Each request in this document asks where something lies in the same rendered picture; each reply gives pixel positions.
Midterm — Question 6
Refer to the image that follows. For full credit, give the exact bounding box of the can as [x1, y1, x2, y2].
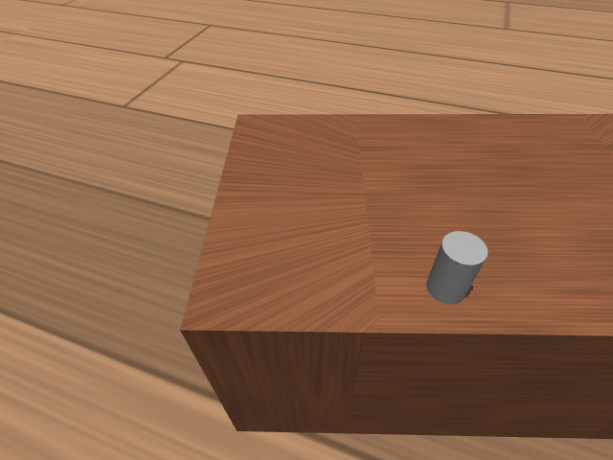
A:
[426, 231, 488, 305]

